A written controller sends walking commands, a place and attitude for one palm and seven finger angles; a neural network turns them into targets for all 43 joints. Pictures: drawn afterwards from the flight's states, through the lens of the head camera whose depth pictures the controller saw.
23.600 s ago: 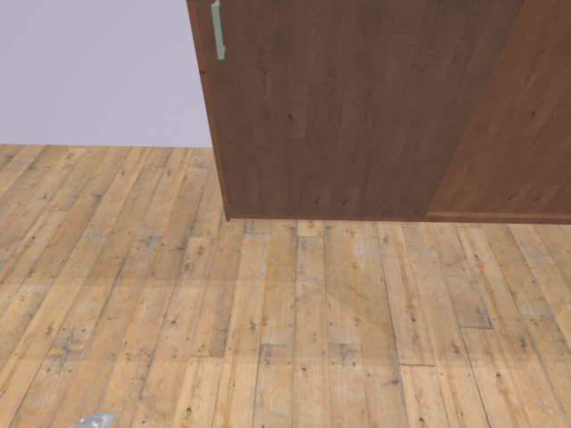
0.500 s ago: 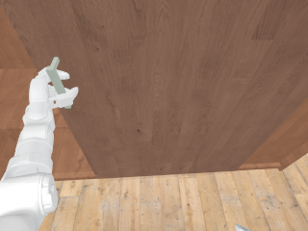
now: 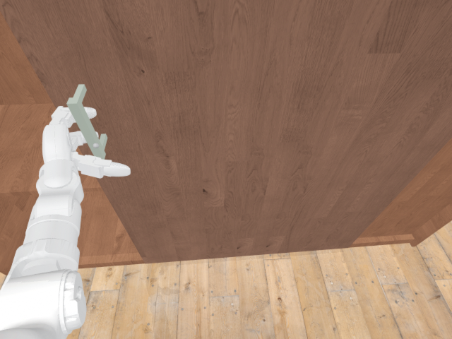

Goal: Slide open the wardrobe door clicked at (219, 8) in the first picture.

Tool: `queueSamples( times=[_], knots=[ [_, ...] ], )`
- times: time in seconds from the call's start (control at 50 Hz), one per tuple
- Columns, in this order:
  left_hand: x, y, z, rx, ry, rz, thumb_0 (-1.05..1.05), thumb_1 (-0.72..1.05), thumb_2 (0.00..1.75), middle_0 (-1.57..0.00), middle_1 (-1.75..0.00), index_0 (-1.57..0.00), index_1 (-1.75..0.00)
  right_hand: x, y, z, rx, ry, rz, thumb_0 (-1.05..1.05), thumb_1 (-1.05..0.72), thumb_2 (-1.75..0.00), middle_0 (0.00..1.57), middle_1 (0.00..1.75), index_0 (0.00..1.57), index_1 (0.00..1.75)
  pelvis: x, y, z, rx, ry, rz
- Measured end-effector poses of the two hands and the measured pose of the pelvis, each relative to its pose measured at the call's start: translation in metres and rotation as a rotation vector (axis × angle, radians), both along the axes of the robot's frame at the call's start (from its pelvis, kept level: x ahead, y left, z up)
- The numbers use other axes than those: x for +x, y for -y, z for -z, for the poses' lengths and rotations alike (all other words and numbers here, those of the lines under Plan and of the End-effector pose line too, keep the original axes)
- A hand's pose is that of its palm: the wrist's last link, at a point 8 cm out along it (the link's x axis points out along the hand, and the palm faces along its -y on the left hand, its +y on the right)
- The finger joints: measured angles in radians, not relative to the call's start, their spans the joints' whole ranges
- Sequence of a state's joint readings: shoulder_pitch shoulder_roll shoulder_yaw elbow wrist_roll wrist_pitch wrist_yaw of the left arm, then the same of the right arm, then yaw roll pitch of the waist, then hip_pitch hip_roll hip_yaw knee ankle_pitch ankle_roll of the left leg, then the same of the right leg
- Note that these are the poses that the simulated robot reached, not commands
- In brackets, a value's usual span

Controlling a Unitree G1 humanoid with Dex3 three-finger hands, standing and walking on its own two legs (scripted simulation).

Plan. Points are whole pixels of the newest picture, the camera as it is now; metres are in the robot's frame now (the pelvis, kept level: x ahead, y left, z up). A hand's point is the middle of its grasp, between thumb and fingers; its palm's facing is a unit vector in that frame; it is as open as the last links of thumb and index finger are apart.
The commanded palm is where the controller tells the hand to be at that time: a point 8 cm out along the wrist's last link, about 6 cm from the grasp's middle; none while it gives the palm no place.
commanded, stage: slip the hand off the handle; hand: left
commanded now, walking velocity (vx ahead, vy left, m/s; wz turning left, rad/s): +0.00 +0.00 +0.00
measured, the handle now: (90, 124) +0.48 +0.25 +0.11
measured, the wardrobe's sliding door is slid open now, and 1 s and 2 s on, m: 0.55 0.55 0.55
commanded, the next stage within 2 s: draw the hand back to the body in 1.26 s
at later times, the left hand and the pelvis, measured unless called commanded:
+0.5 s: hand (56, 146) +0.43 +0.30 +0.10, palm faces +0.35 -0.91 -0.21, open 14.5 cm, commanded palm +0.40 +0.34 +0.11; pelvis +0.01 +0.00 +0.00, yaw +1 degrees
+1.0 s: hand (34, 182) +0.36 +0.32 +0.09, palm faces +0.36 -0.91 -0.19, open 14.7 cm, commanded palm +0.31 +0.35 +0.11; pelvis +0.01 +0.01 +0.00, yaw +1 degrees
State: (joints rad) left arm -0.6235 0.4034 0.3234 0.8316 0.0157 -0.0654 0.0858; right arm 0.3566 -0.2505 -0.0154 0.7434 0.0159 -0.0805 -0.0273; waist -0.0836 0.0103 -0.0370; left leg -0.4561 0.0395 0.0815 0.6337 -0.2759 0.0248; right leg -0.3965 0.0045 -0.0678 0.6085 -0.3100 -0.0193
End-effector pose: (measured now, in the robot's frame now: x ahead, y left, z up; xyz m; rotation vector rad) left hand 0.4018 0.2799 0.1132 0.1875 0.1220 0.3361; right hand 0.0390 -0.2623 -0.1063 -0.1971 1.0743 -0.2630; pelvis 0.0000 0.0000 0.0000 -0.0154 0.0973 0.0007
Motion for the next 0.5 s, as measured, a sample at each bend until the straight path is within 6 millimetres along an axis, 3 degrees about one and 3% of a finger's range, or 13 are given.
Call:
queueSamples(
  times=[0.24, 0.5],
  knots=[
    [0.002, -0.021, 0.0, -0.009, -0.006, -0.008, -0.01, -0.55, 0.2, -0.25, -1.15, -0.39, -1.22, 0.025, -0.004, -0.004, -0.026, 0.034, -0.036, 0.0, -0.91, -0.9, 0.2, 0.3, 0.2, 0.3, 0.002, -0.002, 0.0, -0.003, -0.011, -0.006],
    [-0.007, -0.066, -0.003, 0.007, -0.005, -0.037, -0.01, -0.55, 0.2, -0.25, -1.15, -0.29, -1.16, 0.009, 0.006, -0.004, -0.057, -0.048, -0.024, 0.0, -0.91, -0.9, 0.2, 0.3, 0.2, 0.3, 0.006, -0.004, 0.001, -0.011, -0.025, -0.018]
  ],
)
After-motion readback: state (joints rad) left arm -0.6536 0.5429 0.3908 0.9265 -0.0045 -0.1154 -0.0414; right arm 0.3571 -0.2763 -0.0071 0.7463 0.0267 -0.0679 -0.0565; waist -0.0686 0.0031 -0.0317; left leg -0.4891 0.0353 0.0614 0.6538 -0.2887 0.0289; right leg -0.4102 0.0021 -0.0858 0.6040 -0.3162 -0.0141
